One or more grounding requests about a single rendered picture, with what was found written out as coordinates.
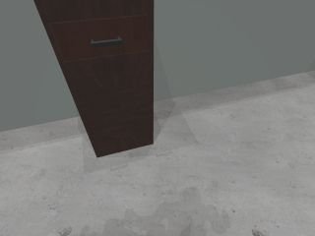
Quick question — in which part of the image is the robot left hand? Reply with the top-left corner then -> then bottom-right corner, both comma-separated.
47,226 -> 73,236

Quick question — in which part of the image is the handle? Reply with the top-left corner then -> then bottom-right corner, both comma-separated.
91,35 -> 123,48

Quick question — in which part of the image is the drawer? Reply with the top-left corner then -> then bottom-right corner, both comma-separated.
50,14 -> 149,61

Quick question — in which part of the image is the cabinet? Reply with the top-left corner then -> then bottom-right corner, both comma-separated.
33,0 -> 155,157

